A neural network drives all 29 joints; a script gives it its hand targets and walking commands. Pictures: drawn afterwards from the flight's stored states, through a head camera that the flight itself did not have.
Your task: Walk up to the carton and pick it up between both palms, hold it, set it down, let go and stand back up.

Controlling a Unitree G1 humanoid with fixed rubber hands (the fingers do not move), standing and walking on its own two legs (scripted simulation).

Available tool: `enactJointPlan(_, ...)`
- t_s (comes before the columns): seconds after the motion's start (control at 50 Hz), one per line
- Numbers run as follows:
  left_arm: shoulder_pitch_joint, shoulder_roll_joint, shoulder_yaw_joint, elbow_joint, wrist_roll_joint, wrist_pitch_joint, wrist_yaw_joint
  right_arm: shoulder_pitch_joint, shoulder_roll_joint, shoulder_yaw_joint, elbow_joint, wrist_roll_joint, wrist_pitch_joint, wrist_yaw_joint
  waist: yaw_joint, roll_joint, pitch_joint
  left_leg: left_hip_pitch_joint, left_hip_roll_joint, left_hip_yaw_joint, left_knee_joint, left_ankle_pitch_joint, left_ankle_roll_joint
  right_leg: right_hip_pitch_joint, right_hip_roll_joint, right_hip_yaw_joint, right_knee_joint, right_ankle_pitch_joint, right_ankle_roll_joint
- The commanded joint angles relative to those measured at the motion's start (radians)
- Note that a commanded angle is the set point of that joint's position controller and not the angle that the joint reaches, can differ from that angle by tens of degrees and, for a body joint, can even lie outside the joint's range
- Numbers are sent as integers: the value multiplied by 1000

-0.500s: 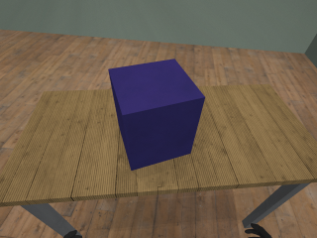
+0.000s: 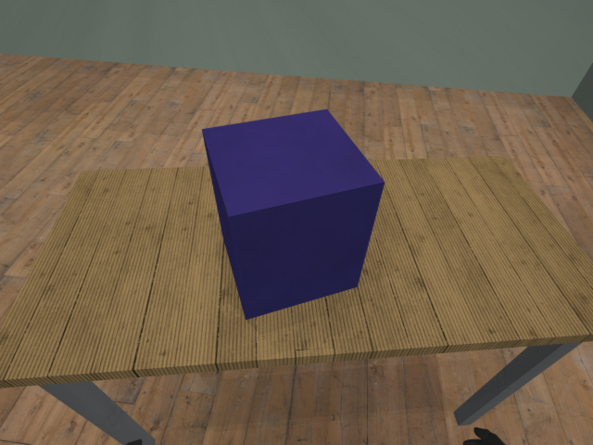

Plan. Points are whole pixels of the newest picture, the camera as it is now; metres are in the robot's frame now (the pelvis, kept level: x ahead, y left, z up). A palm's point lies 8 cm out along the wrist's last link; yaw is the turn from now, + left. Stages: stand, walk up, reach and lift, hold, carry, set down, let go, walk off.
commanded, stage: stand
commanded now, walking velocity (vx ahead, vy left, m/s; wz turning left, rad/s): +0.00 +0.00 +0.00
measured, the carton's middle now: (286, 214) +0.48 +0.04 +0.05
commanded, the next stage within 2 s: none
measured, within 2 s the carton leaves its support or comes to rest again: neither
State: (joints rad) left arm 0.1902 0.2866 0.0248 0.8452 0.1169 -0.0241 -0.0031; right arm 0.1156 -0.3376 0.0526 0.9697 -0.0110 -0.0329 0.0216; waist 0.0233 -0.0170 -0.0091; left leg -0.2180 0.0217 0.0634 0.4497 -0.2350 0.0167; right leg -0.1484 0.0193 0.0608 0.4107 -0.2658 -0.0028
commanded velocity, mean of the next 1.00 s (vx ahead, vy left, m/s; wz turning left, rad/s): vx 0.00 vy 0.00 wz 0.00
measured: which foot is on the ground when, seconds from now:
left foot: down 0.00-1.00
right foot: down 0.00-1.00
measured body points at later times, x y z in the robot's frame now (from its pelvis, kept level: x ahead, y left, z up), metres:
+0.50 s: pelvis -0.01 +0.00 +0.00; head -0.01 +0.01 +0.45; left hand +0.10 +0.27 -0.12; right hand +0.11 -0.28 -0.11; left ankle +0.00 +0.11 -0.74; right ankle -0.03 -0.13 -0.74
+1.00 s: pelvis -0.01 +0.00 +0.00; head -0.01 +0.00 +0.45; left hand +0.10 +0.27 -0.12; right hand +0.11 -0.28 -0.12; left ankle +0.00 +0.11 -0.74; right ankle -0.03 -0.13 -0.74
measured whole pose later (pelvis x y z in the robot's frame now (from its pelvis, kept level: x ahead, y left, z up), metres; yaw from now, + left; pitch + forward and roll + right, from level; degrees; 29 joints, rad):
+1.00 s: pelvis -0.01 +0.00 +0.00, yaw +0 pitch +0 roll +0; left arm 0.18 0.29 0.02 0.88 0.11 -0.03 0.00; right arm 0.12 -0.34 0.05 1.01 -0.01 -0.03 0.02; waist 0.02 0.00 -0.01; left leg -0.21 0.02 0.06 0.42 -0.20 0.02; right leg -0.14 0.02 0.06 0.39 -0.24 0.00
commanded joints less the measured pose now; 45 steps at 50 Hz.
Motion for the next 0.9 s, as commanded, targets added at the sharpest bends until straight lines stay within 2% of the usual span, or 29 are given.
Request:
enactJointPlan(0.0, -3, 235, 42, 37, -115, -16, 9, -22, -236, -90, -44, 2, -18, -23, -20, 72, -18, 102, 130, -123, -83, 318, 37, 33, -135, 73, -70, 313, -36)
enactJointPlan(0.06, -19, 230, 46, 30, -112, -23, 6, -12, -217, -92, -31, -5, -15, -32, -7, 58, -77, 164, 136, -117, -60, 413, 37, 17, -122, 55, -41, 336, -36)
enactJointPlan(0.08, -32, 197, 35, 32, -111, -19, 5, -34, -223, -92, -44, -1, -18, -31, -19, 50, -78, 161, 130, -109, -59, 367, 33, 30, -126, 55, -66, 342, -26)
enactJointPlan(0.1, 1, 204, 45, 32, -114, -25, 5, -41, -235, -102, -32, 3, -6, -31, -12, 11, -88, 189, 135, -130, -62, 392, 45, 13, -123, 54, -40, 335, -34)
enactJointPlan(0.12, -32, 215, 48, 35, -107, -24, 7, -42, -258, -105, -52, -1, -3, -32, -24, 48, -103, 180, 131, -106, -62, 411, 40, 30, -116, 56, -44, 371, -20)
enactJointPlan(0.18, -59, 238, 47, 33, -110, -14, 15, -15, -176, -80, -47, 10, -14, -35, -36, 76, -44, 138, 131, -109, -66, 339, 27, 4, -127, 81, -67, 341, -27)
enactJointPlan(0.22, -31, 259, 56, 53, -108, -17, 20, -16, -165, -78, -26, 3, -10, -33, -23, 24, -61, 145, 129, -124, -67, 327, 36, 11, -125, 70, -65, 306, -25)
enactJointPlan(0.24, 12, 231, 47, 50, -109, -13, 15, -46, -225, -89, -43, 3, -4, -32, 2, 83, -75, 153, 126, -101, -63, 287, 30, 9, -124, 76, -74, 274, -31)
enactJointPlan(0.28, -17, 211, 38, 52, -112, -14, 13, -18, -262, -104, -33, 3, -8, -31, -29, 21, -50, 138, 127, -116, -82, 228, 35, -5, -123, 71, -87, 249, -28)
enactJointPlan(0.3, -32, 233, 43, 48, -108, -15, 15, -39, -212, -92, -29, -4, -12, -27, -10, 59, 32, 97, 123, -113, -82, 214, 25, -43, -149, 103, -98, 265, -41)
enactJointPlan(0.32, -35, 197, 33, 35, -107, -14, 8, 15, -236, -98, -16, 11, -9, -31, -37, 1, -7, 113, 126, -108, -80, 178, 22, -28, -133, 88, -110, 213, -37)
enactJointPlan(0.34, -37, 290, 54, 45, -108, -15, 21, -4, -181, -87, -33, 6, -1, -23, -36, 30, -18, 136, 111, -104, -84, 203, 15, -40, -122, 87, -110, 212, -25)
enactJointPlan(0.36, -17, 239, 38, 53, -117, -22, 21, -40, -204, -92, -39, -2, 1, -22, -16, 23, -45, 120, 124, -113, -74, 242, 25, 12, -141, 88, -106, 261, -25)
enactJointPlan(0.38, -39, 231, 37, 53, -113, -19, 16, -35, -209, -89, -48, 1, -4, -30, -37, 43, -31, 132, 118, -101, -81, 236, 24, 1, -141, 95, -104, 274, -35)
enactJointPlan(0.42, -65, 253, 45, 35, -113, -11, 17, -68, -206, -91, -29, -3, -9, -29, -19, -4, -17, 116, 122, -116, -81, 208, 23, -28, -121, 71, -113, 236, -36)
enactJointPlan(0.46, -68, 255, 50, 54, -106, -8, 6, 3, -194, -81, -8, -2, -8, -33, -55, 103, 2, 138, 110, -96, -99, 202, 17, -38, -120, 73, -102, 208, -19)
enactJointPlan(0.48, -6, 242, 53, 66, -110, -11, 5, -10, -207, -86, -7, -6, -12, -32, -31, 63, -42, 146, 135, -118, -92, 179, 30, -9, -116, 77, -93, 194, -27)
enactJointPlan(0.5, -63, 261, 42, 48, -104, -7, 5, -14, -195, -79, -25, 1, -10, -31, -38, 41, -19, 115, 121, -117, -129, 108, 10, -15, -104, 63, -118, 163, -14)
enactJointPlan(0.54, -6, 225, 41, 57, -116, -23, 4, -19, -207, -80, -25, 5, -14, -25, -6, 41, -8, 115, 122, -132, -126, 179, 21, -6, -117, 65, -85, 161, -22)
enactJointPlan(0.58, -2, 205, 36, 80, -122, -13, 5, -36, -245, -92, -19, -5, -17, -27, -27, 109, -38, 115, 118, -134, -110, 196, 18, -8, -117, 71, -78, 217, -22)
enactJointPlan(0.62, -44, 218, 36, 50, -115, -4, 3, -32, -222, -79, -16, -5, -11, -27, -8, 65, -29, 84, 119, -128, -129, 144, 18, 14, -121, 72, -87, 179, -25)
enactJointPlan(0.64, -55, 243, 40, 69, -116, -8, 10, -4, -224, -87, -8, 5, -13, -24, -31, 44, -10, 117, 125, -116, -122, 177, 18, -14, -133, 74, -98, 198, -36)
enactJointPlan(0.66, -34, 215, 35, 48, -124, -19, 10, -59, -249, -92, -18, 5, -20, -26, -9, 54, -6, 132, 135, -134, -128, 215, 28, -11, -133, 76, -99, 222, -29)
enactJointPlan(0.68, -43, 240, 39, 67, -121, -14, 12, -14, -235, -81, -3, 7, -19, -32, -35, 66, -12, 130, 134, -134, -112, 254, 21, -21, -128, 88, -71, 254, -29)
enactJointPlan(0.72, -51, 208, 34, 53, -123, -10, 1, 2, -210, -82, -2, 7, -17, -34, -24, 83, -76, 160, 148, -151, -125, 242, 34, 1, -104, 63, -69, 173, -36)
enactJointPlan(0.78, 1, 210, 29, 75, -111, -13, 7, -44, -216, -85, -21, -3, -16, -29, -22, 39, -18, 144, 148, -132, -100, 224, 31, -25, -128, 88, -104, 236, -41)
enactJointPlan(0.82, -26, 248, 44, 73, -114, -8, 13, -41, -204, -80, -13, 6, -13, -29, -37, 69, -61, 144, 132, -131, -109, 224, 25, 1, -125, 82, -87, 263, -38)
enactJointPlan(0.84, -31, 260, 48, 63, -114, -21, 11, -40, -219, -84, -3, -7, -17, -33, -10, 70, -25, 139, 133, -115, -107, 258, 29, -6, -126, 78, -103, 260, -26)
enactJointPlan(0.88, -87, 217, 37, 54, -116, -15, 13, -31, -224, -91, -9, 3, -13, -33, -52, 14, -53, 157, 135, -131, -95, 254, 27, -17, -124, 76, -89, 284, -36)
